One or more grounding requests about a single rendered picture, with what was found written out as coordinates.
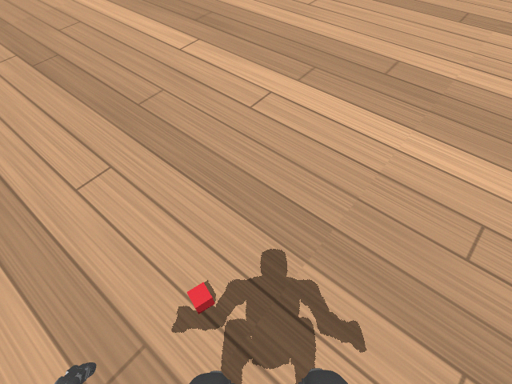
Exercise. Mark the cube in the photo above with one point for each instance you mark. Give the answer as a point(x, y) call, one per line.
point(201, 298)

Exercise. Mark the left robot hand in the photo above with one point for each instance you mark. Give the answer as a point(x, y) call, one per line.
point(77, 374)

